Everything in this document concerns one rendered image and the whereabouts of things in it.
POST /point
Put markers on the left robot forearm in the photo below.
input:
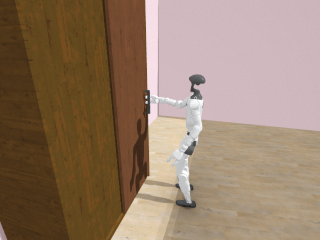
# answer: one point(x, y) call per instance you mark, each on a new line
point(192, 136)

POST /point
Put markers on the left robot upper arm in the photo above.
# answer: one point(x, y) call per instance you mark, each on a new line
point(195, 111)

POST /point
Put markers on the humanoid robot head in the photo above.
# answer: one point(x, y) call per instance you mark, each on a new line
point(196, 79)

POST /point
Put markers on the handle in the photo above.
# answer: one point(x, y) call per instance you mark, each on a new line
point(148, 102)

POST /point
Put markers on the left robot foot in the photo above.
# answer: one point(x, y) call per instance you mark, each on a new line
point(183, 203)

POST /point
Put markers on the robot left hand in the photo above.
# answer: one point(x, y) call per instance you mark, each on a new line
point(177, 154)

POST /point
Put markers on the right robot forearm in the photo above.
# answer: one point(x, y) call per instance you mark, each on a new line
point(167, 101)

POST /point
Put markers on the right robot upper arm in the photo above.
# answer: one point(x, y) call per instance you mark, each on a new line
point(181, 104)

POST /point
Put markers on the robot right hand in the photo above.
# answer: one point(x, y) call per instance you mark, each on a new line
point(155, 99)

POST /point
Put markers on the wardrobe door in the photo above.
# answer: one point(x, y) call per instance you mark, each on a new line
point(125, 23)
point(68, 42)

